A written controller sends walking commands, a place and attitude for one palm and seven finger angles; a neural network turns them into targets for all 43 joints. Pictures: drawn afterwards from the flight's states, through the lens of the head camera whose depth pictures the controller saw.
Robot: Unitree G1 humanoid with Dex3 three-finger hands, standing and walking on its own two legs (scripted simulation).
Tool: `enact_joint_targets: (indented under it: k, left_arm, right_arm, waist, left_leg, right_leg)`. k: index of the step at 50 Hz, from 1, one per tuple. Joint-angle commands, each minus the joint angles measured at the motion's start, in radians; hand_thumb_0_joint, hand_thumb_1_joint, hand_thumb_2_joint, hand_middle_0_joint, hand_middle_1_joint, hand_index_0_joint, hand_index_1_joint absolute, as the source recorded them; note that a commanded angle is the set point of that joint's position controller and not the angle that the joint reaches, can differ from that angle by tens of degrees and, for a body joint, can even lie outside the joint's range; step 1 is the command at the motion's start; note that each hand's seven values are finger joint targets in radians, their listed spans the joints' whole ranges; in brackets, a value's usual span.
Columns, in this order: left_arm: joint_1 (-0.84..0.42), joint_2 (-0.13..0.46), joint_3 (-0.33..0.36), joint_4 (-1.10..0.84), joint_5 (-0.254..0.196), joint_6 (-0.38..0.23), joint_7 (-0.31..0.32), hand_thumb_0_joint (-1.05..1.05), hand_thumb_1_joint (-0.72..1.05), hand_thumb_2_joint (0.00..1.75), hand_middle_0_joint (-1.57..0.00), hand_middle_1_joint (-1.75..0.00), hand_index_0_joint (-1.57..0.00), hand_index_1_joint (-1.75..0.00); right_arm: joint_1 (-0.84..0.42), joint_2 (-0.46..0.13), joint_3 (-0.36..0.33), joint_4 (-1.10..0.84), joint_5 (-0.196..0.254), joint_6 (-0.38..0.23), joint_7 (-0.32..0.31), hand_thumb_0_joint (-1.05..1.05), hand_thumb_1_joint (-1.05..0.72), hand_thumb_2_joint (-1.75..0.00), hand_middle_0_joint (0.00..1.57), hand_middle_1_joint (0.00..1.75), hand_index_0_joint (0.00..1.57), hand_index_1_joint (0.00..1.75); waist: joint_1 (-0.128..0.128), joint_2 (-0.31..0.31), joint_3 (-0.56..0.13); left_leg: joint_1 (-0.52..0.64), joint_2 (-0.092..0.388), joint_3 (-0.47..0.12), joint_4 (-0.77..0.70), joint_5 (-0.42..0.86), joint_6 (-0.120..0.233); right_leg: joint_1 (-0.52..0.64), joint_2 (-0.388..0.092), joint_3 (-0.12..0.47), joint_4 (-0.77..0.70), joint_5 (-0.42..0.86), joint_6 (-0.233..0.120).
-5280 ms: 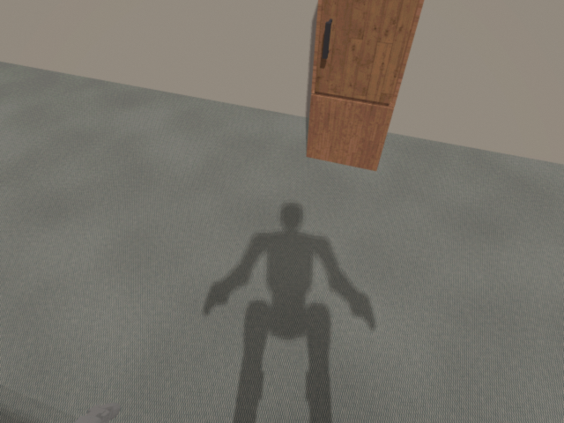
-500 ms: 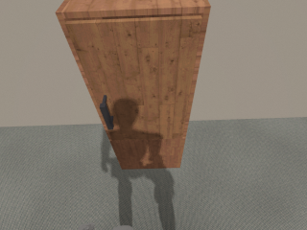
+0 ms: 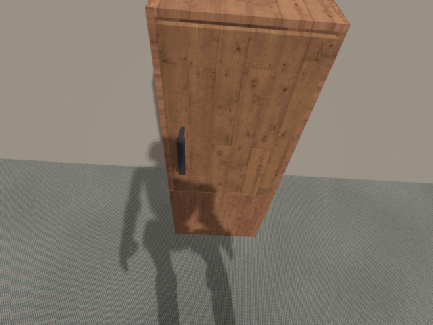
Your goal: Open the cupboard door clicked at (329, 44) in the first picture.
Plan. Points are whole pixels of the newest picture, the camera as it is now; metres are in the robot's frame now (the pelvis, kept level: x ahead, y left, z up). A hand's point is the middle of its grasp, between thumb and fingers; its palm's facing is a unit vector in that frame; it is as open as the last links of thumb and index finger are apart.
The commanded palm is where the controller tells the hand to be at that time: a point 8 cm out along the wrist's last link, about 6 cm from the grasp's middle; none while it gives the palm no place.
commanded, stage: come to a stop and stand still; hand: left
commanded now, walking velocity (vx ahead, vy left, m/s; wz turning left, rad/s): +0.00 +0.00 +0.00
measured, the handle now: (182, 151) +0.56 +0.14 -0.10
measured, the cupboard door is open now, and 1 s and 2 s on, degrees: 0 0 0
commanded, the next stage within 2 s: look again from close up in 0.70 s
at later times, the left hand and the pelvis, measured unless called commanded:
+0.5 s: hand out of the picture -0.04 +0.13 -0.18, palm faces +0.01 -0.98 -0.18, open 7.4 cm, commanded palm none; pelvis -0.04 -0.03 +0.00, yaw +0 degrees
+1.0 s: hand out of the picture -0.04 +0.13 -0.19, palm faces +0.04 -0.99 -0.16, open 7.4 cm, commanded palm none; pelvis -0.03 -0.02 -0.01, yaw +1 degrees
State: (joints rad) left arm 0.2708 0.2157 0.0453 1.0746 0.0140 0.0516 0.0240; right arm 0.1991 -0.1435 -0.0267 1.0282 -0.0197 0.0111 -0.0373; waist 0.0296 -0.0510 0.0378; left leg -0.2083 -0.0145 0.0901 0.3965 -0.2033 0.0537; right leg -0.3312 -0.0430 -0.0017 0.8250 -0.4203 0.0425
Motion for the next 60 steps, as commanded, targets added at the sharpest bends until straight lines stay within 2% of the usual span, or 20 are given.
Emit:
enact_joint_targets:
  k: [1,4,6,7,8,9,10,17,21,29,39,40,41,42,44,45,47,49,51,60]
  left_arm:
    - [-0.016,0.025,-0.008,-0.041,-0.002,-0.029,0.009,0.0,0.9,0.9,-0.2,-0.3,-0.2,-0.3]
    - [0.085,0.025,-0.015,0.015,-0.003,-0.043,0.016,0.0,0.9,0.9,-0.2,-0.3,-0.2,-0.3]
    - [0.065,0.057,-0.018,0.027,-0.001,-0.053,0.023,0.0,0.9,0.9,-0.2,-0.3,-0.2,-0.3]
    - [0.054,0.059,-0.024,0.028,-0.003,-0.054,0.022,0.0,0.9,0.9,-0.2,-0.3,-0.2,-0.3]
    - [0.052,0.051,-0.026,0.032,-0.003,-0.057,0.021,0.0,0.9,0.9,-0.2,-0.3,-0.2,-0.3]
    - [0.043,0.041,-0.028,0.035,-0.004,-0.062,0.022,0.0,0.9,0.9,-0.2,-0.3,-0.2,-0.3]
    - [0.037,0.029,-0.032,0.033,-0.006,-0.061,0.022,0.0,0.9,0.9,-0.2,-0.3,-0.2,-0.3]
    - [0.054,0.027,-0.033,0.034,-0.008,-0.053,0.022,0.0,0.9,0.9,-0.2,-0.3,-0.2,-0.3]
    - [0.072,0.022,-0.031,0.035,-0.008,-0.052,0.021,0.0,0.9,0.9,-0.2,-0.3,-0.2,-0.3]
    - [0.097,-0.005,-0.032,0.041,-0.01,-0.06,0.021,0.0,0.9,0.9,-0.2,-0.3,-0.2,-0.3]
    - [0.135,-0.028,-0.039,0.059,-0.01,-0.067,0.024,0.0,0.9,0.9,-0.2,-0.3,-0.2,-0.3]
    - [0.191,0.002,-0.045,0.064,0.017,-0.103,0.052,0.0,0.9,0.9,-0.2,-0.3,-0.2,-0.3]
    - [0.165,0.04,-0.036,0.042,0.012,-0.119,0.05,0.0,0.9,0.9,-0.2,-0.3,-0.2,-0.3]
    - [0.161,0.028,-0.035,0.017,0.01,-0.118,0.045,0.0,0.9,0.9,-0.2,-0.3,-0.2,-0.3]
    - [0.149,0.003,-0.039,0.008,-0.001,-0.119,0.043,0.0,0.9,0.9,-0.2,-0.3,-0.2,-0.3]
    - [0.142,-0.003,-0.038,-0.004,-0.002,-0.114,0.041,0.0,0.9,0.9,-0.2,-0.3,-0.2,-0.3]
    - [0.128,-0.007,-0.039,-0.014,0.002,-0.1,0.037,0.0,0.9,0.9,-0.2,-0.3,-0.2,-0.3]
    - [0.135,-0.006,-0.04,-0.022,0.003,-0.089,0.033,0.0,0.9,0.9,-0.2,-0.3,-0.2,-0.3]
    - [0.139,-0.001,-0.04,-0.028,0.008,-0.083,0.03,0.0,0.9,0.9,-0.2,-0.3,-0.2,-0.3]
    - [0.134,0.03,-0.035,-0.06,0.005,-0.072,0.021,0.0,0.9,0.9,-0.2,-0.3,-0.2,-0.3]
  right_arm:
    - [0.091,-0.155,-0.029,0.002,0.006,-0.02,-0.007,0.0,-0.9,-0.9,0.2,0.3,0.2,0.3]
    - [0.077,-0.144,-0.022,0.024,0.018,-0.024,-0.004,0.0,-0.9,-0.9,0.2,0.3,0.2,0.3]
    - [0.07,-0.096,-0.012,0.028,0.027,-0.024,0.004,0.0,-0.9,-0.9,0.2,0.3,0.2,0.3]
    - [0.071,-0.091,-0.008,0.033,0.024,-0.025,0.007,0.0,-0.9,-0.9,0.2,0.3,0.2,0.3]
    - [0.075,-0.092,-0.005,0.043,0.018,-0.024,0.008,0.0,-0.9,-0.9,0.2,0.3,0.2,0.3]
    - [0.08,-0.099,-0.006,0.056,0.014,-0.019,0.008,0.0,-0.9,-0.9,0.2,0.3,0.2,0.3]
    - [0.091,-0.106,-0.006,0.064,0.014,-0.019,0.008,0.0,-0.9,-0.9,0.2,0.3,0.2,0.3]
    - [0.122,-0.086,0.007,0.107,0.011,-0.009,0.01,0.0,-0.9,-0.9,0.2,0.3,0.2,0.3]
    - [0.149,-0.072,0.008,0.116,0.009,-0.004,0.009,0.0,-0.9,-0.9,0.2,0.3,0.2,0.3]
    - [0.188,-0.049,0.009,0.129,0.009,-0.012,0.004,0.0,-0.9,-0.9,0.2,0.3,0.2,0.3]
    - [0.188,-0.041,0.012,0.132,0.013,-0.02,-0.002,0.0,-0.9,-0.9,0.2,0.3,0.2,0.3]
    - [0.065,-0.076,0.019,0.05,0.012,-0.042,0.016,0.0,-0.9,-0.9,0.2,0.3,0.2,0.3]
    - [0.081,-0.05,0.023,0.002,0.012,-0.038,0.021,0.0,-0.9,-0.9,0.2,0.3,0.2,0.3]
    - [0.15,-0.009,0.022,0.016,0.005,-0.04,0.016,0.0,-0.9,-0.9,0.2,0.3,0.2,0.3]
    - [0.181,-0.04,0.016,0.021,0.006,-0.047,0.012,0.0,-0.9,-0.9,0.2,0.3,0.2,0.3]
    - [0.171,-0.049,0.014,0.016,0.008,-0.046,0.01,0.0,-0.9,-0.9,0.2,0.3,0.2,0.3]
    - [0.158,-0.059,0.015,0.019,0.005,-0.044,0.009,0.0,-0.9,-0.9,0.2,0.3,0.2,0.3]
    - [0.142,-0.07,0.014,0.007,0.005,-0.038,0.01,0.0,-0.9,-0.9,0.2,0.3,0.2,0.3]
    - [0.142,-0.074,0.013,-0.001,0.003,-0.034,0.013,0.0,-0.9,-0.9,0.2,0.3,0.2,0.3]
    - [0.11,-0.123,0.01,-0.026,0.005,-0.045,0.009,0.0,-0.9,-0.9,0.2,0.3,0.2,0.3]
  waist:
    - [-0.051,0.185,-0.083]
    - [-0.013,0.129,-0.111]
    - [-0.034,0.032,-0.043]
    - [-0.04,0.045,-0.014]
    - [-0.041,0.014,-0.022]
    - [-0.043,-0.073,-0.005]
    - [-0.048,-0.08,0.008]
    - [-0.04,0.042,0.104]
    - [-0.037,0.054,0.12]
    - [-0.041,0.041,0.067]
    - [-0.039,0.054,0.067]
    - [0.008,0.038,0.094]
    - [-0.05,0.028,0.057]
    - [-0.057,0.017,-0.032]
    - [-0.056,-0.054,-0.135]
    - [-0.053,-0.024,-0.125]
    - [-0.047,0.038,-0.027]
    - [-0.038,0.048,0.058]
    - [-0.037,0.057,0.09]
    - [-0.025,0.076,0.009]
  left_leg:
    - [0.213,0.254,-0.223,-0.085,0.505,0.103]
    - [0.146,0.202,-0.188,-0.032,0.395,0.04]
    - [0.038,0.136,-0.137,-0.032,0.198,-0.024]
    - [0.042,0.118,-0.134,-0.061,0.136,-0.035]
    - [0.066,0.115,-0.127,-0.061,0.163,-0.036]
    - [0.079,0.119,-0.117,-0.05,0.144,-0.037]
    - [0.091,0.122,-0.118,-0.065,0.115,-0.035]
    - [0.038,0.111,-0.117,-0.105,-0.04,-0.04]
    - [0.018,0.11,-0.116,-0.099,-0.076,-0.041]
    - [0.037,0.113,-0.108,-0.073,-0.015,-0.043]
    - [0.047,0.121,-0.108,-0.06,0.052,-0.04]
    - [-0.074,0.114,-0.088,0.174,0.078,-0.063]
    - [-0.065,0.094,-0.079,0.154,0.004,-0.066]
    - [-0.036,0.074,-0.077,0.127,-0.026,-0.047]
    - [-0.008,0.085,-0.094,0.109,0.086,-0.036]
    - [0.003,0.09,-0.095,0.104,0.108,-0.033]
    - [-0.009,0.108,-0.11,0.085,0.141,-0.026]
    - [-0.06,0.109,-0.129,0.058,0.085,-0.019]
    - [-0.082,0.111,-0.135,0.034,0.019,-0.016]
    - [-0.058,0.125,-0.162,0.005,0.066,-0.002]
  right_leg:
    - [0.006,-0.006,-0.013,-0.228,-0.015,-0.004]
    - [0.184,-0.023,-0.005,-0.496,0.241,-0.017]
    - [0.212,-0.111,0.083,-0.503,0.386,-0.059]
    - [0.176,-0.127,0.075,-0.495,0.372,-0.07]
    - [0.16,-0.11,0.072,-0.483,0.37,-0.072]
    - [0.135,-0.095,0.072,-0.495,0.34,-0.07]
    - [0.113,-0.094,0.069,-0.511,0.282,-0.069]
    - [0.05,-0.073,0.079,-0.556,0.077,-0.07]
    - [0.031,-0.067,0.082,-0.567,0.028,-0.073]
    - [0.041,-0.067,0.085,-0.557,0.065,-0.078]
    - [0.058,-0.059,0.082,-0.543,0.161,-0.077]
    - [0.071,-0.11,0.139,-0.535,0.525,-0.051]
    - [0.109,-0.175,0.136,-0.505,0.739,-0.069]
    - [0.178,-0.162,0.115,-0.447,0.753,-0.086]
    - [0.229,-0.11,0.073,-0.4,0.67,-0.101]
    - [0.207,-0.1,0.072,-0.4,0.593,-0.103]
    - [0.12,-0.072,0.054,-0.402,0.415,-0.099]
    - [0.063,-0.055,0.054,-0.424,0.243,-0.097]
    - [0.041,-0.047,0.048,-0.44,0.145,-0.097]
    - [0.102,-0.044,0.035,-0.413,0.208,-0.083]
